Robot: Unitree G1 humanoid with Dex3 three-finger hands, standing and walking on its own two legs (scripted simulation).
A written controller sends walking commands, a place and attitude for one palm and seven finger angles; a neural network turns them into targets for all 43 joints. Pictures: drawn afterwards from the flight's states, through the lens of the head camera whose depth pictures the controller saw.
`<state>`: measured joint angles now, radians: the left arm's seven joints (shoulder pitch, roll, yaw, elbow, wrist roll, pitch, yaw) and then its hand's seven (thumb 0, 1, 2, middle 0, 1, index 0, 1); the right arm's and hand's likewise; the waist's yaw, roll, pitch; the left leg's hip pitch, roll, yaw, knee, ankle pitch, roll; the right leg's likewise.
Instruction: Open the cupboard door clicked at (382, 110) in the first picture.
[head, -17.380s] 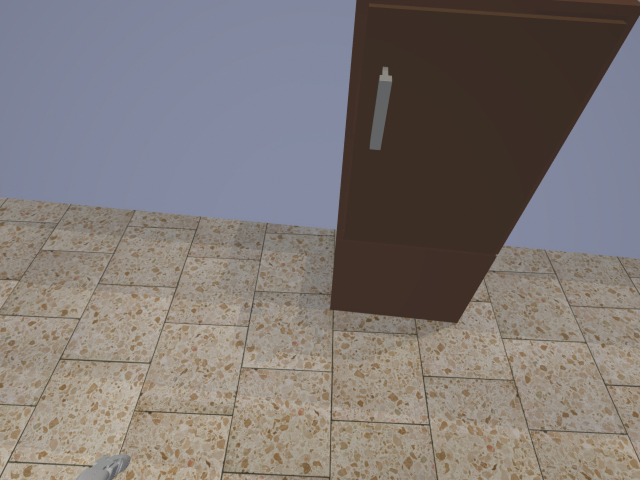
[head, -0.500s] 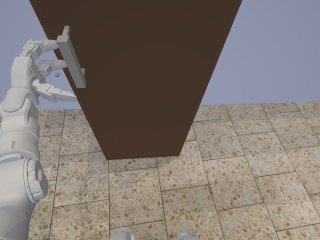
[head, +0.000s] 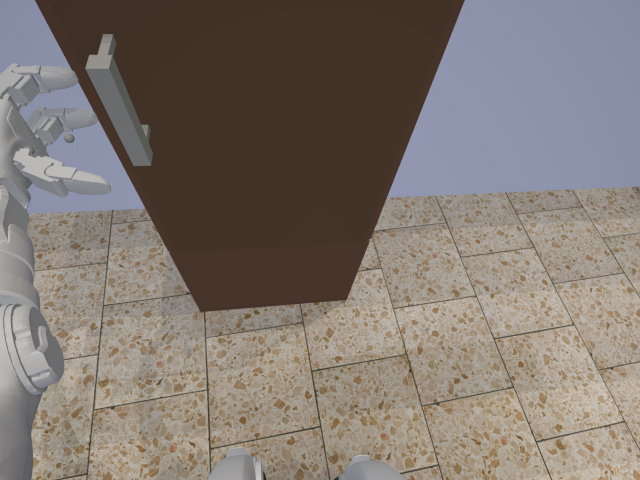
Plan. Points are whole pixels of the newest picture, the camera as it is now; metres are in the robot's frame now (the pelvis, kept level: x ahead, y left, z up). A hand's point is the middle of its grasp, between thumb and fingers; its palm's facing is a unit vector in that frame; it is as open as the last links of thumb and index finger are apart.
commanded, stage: move the hooked fingers beside the handle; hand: left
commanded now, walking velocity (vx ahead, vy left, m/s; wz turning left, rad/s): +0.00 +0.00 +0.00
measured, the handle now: (126, 105) +0.54 +0.20 +0.12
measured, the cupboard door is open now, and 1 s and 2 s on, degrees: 0 0 0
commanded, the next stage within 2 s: slide the fingers in behind the handle in 0.56 s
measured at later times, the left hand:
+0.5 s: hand (73, 130) +0.50 +0.25 +0.12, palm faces +0.03 -1.00 -0.02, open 14.0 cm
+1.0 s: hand (82, 131) +0.50 +0.24 +0.12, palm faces +0.07 -1.00 -0.01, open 14.2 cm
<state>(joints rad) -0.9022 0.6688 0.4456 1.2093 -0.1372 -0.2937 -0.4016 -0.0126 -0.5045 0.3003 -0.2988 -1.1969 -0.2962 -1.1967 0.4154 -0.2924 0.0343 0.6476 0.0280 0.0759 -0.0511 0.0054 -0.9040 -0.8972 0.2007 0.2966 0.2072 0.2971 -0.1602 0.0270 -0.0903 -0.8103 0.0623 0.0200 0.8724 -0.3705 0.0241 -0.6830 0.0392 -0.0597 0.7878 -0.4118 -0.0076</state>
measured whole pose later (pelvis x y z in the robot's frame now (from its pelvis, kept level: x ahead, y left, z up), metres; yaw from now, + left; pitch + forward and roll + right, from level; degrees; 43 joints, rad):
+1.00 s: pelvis +0.01 +0.00 +0.00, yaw +1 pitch +18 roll -3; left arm -0.91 0.61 0.40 1.18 -0.15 -0.28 -0.32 -0.01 -0.50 0.30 -0.30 -1.20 -0.26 -1.21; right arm 0.41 -0.28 0.03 0.65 0.02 0.07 -0.03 0.00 -0.90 -0.90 0.20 0.30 0.21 0.30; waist -0.15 0.04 -0.10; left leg -0.81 0.06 0.01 0.88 -0.38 0.02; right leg -0.68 0.04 -0.07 0.79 -0.42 -0.01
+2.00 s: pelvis -0.01 -0.01 +0.00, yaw +1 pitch +16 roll -3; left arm -0.96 0.49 0.34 1.20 -0.11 -0.32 -0.19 -0.01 -0.50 0.30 -0.30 -1.21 -0.32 -1.22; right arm 0.40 -0.26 0.03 0.68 0.01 0.02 -0.01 0.00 -0.90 -0.90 0.20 0.30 0.21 0.30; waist -0.15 0.04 -0.08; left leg -0.80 0.05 0.01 0.87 -0.36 0.02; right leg -0.68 0.03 -0.06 0.82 -0.42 -0.02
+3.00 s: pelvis +0.01 -0.01 +0.00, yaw +0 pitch +16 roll -2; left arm -0.86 0.44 0.36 1.10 -0.11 -0.30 -0.19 0.01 0.74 0.83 -0.39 -1.33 -0.39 -1.33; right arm 0.40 -0.27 0.01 0.66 0.01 0.05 -0.01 0.01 -0.91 -0.90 0.20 0.30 0.21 0.30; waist -0.14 0.04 -0.11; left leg -0.75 0.06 0.03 0.85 -0.38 0.02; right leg -0.64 0.04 -0.04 0.79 -0.43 -0.01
